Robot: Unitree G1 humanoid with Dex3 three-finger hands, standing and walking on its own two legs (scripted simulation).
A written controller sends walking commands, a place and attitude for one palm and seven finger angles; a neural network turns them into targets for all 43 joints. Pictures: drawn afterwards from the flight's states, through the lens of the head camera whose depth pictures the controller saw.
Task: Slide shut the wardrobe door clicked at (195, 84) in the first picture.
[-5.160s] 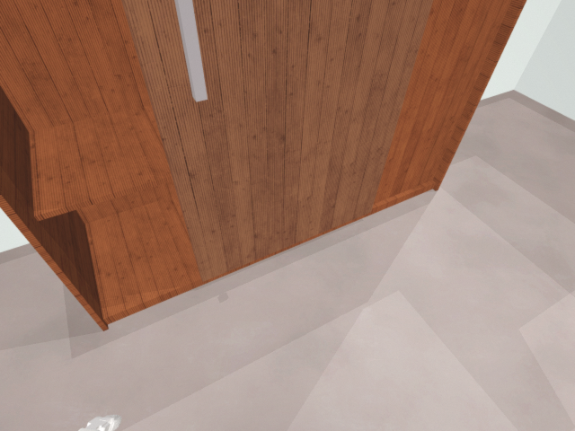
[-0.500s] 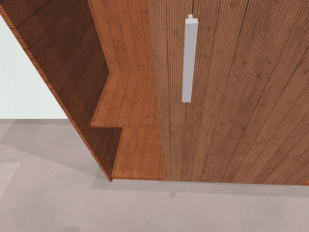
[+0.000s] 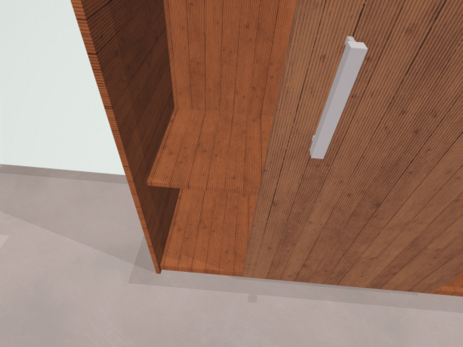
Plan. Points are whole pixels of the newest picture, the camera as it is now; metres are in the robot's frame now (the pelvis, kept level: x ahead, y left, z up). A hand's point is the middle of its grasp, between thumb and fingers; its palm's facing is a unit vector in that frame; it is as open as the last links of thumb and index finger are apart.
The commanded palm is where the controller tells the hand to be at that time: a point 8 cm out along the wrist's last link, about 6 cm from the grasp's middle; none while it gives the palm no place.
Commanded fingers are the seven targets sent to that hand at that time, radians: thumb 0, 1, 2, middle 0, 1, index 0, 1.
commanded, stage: come to a stop and stand still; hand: right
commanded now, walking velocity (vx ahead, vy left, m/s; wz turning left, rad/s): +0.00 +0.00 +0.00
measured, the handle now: (331, 102) +0.54 -0.15 +0.18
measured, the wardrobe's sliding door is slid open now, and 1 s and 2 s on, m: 0.37 0.37 0.37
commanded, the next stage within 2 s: look again from close up in 0.28 s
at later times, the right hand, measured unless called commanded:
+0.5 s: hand out of the picture -0.02 -0.17 -0.18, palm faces +0.04 +0.98 -0.17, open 7.4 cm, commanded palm none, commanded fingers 0.00 -0.90 -0.90 0.20 0.30 0.20 0.30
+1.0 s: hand out of the picture +0.00 -0.25 -0.18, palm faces -0.01 +0.98 -0.19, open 7.4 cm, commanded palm none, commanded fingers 0.00 -0.90 -0.90 0.20 0.30 0.20 0.30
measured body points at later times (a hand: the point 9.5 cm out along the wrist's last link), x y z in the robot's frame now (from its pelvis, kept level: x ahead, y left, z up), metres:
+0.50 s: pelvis +0.01 -0.02 +0.00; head +0.02 -0.01 +0.45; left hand +0.03 +0.21 -0.16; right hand -0.02 -0.22 -0.16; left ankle -0.03 +0.07 -0.74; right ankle +0.01 -0.15 -0.73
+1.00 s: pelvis +0.00 -0.07 +0.00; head +0.02 -0.08 +0.45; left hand +0.00 +0.15 -0.16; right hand +0.00 -0.30 -0.16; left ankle -0.03 +0.07 -0.74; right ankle +0.01 -0.14 -0.74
